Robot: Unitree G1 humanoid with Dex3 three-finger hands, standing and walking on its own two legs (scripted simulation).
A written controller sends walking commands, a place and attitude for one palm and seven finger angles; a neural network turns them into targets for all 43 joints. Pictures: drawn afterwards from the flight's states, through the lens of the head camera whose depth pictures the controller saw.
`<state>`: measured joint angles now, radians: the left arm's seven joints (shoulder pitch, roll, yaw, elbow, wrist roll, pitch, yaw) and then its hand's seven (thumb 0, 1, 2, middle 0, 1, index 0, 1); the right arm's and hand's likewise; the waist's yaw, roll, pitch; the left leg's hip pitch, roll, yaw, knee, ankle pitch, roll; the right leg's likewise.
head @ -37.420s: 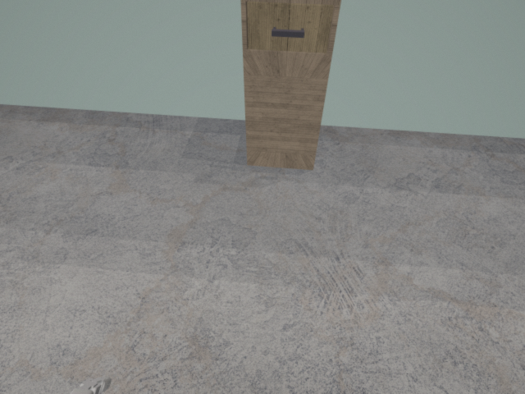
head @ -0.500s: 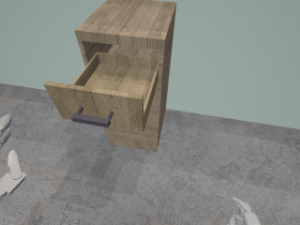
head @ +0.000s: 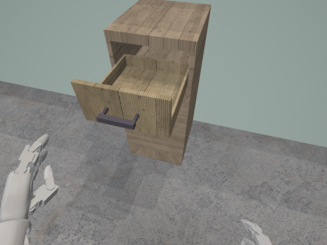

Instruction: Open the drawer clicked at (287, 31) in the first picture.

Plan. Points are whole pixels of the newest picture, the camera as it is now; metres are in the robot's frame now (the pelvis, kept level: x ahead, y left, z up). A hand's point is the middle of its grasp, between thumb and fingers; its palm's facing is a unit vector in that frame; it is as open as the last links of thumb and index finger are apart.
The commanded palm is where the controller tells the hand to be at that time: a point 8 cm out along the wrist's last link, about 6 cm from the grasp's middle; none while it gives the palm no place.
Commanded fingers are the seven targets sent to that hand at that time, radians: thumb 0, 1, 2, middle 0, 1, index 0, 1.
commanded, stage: let the arm hang, fingers relaxed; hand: left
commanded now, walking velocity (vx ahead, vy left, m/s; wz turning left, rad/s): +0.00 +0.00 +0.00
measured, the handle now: (118, 117) +0.50 +0.18 +0.00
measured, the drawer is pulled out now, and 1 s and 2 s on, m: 0.30 0.30 0.30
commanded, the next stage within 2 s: look to check the result in 1.04 s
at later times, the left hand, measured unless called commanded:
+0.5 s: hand out of the picture +0.01 +0.20 -0.16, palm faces +0.03 -0.97 -0.24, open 7.3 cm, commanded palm none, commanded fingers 0.00 0.90 0.90 -0.20 -0.30 -0.20 -0.30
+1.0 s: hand out of the picture +0.00 +0.16 -0.17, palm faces +0.03 -0.99 -0.16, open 7.4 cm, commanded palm none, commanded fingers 0.00 0.90 0.90 -0.20 -0.30 -0.20 -0.30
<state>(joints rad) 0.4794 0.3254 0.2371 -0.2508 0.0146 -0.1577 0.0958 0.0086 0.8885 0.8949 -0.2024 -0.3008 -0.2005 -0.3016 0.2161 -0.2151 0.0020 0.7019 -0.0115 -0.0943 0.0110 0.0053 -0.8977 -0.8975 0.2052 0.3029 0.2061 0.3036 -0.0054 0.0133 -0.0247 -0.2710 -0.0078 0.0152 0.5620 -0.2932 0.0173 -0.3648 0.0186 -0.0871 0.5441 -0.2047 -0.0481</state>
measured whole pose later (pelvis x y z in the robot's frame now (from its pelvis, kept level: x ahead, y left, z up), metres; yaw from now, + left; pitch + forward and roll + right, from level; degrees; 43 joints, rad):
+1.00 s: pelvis +0.01 +0.01 +0.01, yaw -2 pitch -2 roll +0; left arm 0.31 0.11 0.01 1.13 0.01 0.00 0.04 0.01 0.91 0.89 -0.20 -0.30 -0.20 -0.30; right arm 0.36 -0.10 0.00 1.12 -0.01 0.01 -0.04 0.00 -0.90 -0.90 0.20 0.30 0.20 0.30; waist 0.00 0.00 0.05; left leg -0.12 -0.01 0.04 0.42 -0.26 0.02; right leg -0.22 0.05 -0.02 0.40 -0.15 -0.06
